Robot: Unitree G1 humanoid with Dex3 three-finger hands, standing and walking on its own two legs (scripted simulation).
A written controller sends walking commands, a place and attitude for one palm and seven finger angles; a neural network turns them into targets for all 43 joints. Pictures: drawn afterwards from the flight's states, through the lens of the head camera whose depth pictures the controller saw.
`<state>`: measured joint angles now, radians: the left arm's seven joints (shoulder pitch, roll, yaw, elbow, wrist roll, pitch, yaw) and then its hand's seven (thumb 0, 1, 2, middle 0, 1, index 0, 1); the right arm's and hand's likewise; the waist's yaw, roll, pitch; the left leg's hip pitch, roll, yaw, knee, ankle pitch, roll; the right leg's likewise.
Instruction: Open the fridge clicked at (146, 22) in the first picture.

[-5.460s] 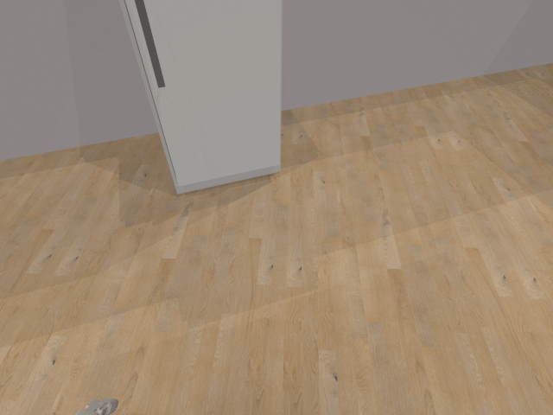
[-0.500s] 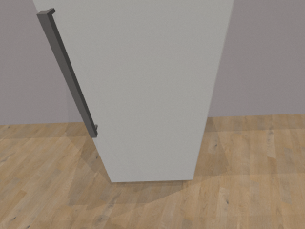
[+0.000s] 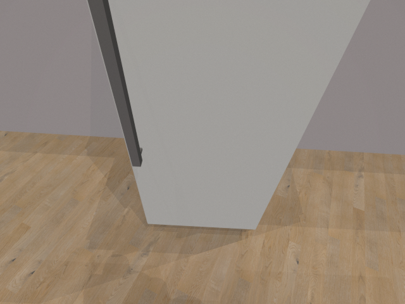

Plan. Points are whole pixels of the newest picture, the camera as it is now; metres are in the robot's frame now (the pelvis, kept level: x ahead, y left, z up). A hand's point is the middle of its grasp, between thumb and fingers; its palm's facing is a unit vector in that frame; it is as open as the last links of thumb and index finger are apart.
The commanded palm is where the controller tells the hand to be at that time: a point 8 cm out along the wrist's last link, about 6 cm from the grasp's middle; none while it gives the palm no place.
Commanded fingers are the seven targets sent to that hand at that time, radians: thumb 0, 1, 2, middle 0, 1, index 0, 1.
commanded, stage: come to a stop and stand still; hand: left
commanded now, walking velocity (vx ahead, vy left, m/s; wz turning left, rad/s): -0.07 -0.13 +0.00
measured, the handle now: (124, 93) +0.54 +0.24 +0.11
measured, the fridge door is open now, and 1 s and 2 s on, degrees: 0 0 0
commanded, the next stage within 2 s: look again from close up in 0.32 s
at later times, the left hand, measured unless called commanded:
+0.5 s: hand out of the picture +0.02 +0.17 -0.18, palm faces +0.02 -0.98 -0.22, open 7.3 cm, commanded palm none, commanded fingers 0.00 0.90 0.90 -0.20 -0.30 -0.20 -0.30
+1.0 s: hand out of the picture -0.02 +0.17 -0.17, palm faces +0.01 -0.98 -0.20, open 7.3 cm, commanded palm none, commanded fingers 0.00 0.90 0.90 -0.20 -0.30 -0.20 -0.30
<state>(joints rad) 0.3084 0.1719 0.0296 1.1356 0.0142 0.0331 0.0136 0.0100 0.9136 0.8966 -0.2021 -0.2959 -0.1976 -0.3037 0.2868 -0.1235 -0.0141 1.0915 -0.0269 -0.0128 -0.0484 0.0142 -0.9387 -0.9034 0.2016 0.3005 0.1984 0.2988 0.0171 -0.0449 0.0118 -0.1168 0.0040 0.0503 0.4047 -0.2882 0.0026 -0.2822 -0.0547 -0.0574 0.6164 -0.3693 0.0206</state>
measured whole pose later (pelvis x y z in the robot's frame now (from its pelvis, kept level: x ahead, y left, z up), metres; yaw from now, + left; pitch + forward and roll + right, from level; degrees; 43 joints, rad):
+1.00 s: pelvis -0.02 +0.00 +0.00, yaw -1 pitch -2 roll +1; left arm 0.29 0.14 -0.01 1.11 0.01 -0.01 0.03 0.01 0.91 0.90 -0.20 -0.30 -0.20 -0.30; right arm 0.34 -0.14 0.01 1.11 -0.02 -0.02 -0.03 0.00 -0.91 -0.90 0.20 0.30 0.20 0.30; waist 0.00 0.02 0.03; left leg -0.13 0.01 0.06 0.46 -0.30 0.00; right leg -0.24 -0.04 -0.05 0.50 -0.23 0.00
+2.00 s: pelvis +0.07 +0.01 -0.02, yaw +3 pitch -2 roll +1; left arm 0.16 0.15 0.03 1.00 0.01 -0.05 0.03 0.01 0.93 0.90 -0.20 -0.30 -0.20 -0.30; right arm 0.44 -0.11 0.00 1.14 0.00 -0.01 -0.04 0.00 -0.90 -0.90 0.20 0.30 0.20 0.30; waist -0.02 0.04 0.10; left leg -0.19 -0.02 0.03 0.82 -0.54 0.01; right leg -0.32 -0.03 -0.14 0.65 -0.28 -0.07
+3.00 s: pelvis +0.09 +0.05 +0.00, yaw +0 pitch -1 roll +1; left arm 0.27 0.15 -0.01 1.07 0.01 -0.02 0.03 0.01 0.91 0.90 -0.20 -0.30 -0.20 -0.30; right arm 0.35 -0.14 0.02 1.07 -0.02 -0.02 -0.01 0.01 -0.91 -0.90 0.20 0.30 0.20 0.30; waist -0.01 0.05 -0.01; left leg -0.18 0.01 0.11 0.48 -0.28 0.02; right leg -0.24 -0.06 -0.07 0.52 -0.26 0.00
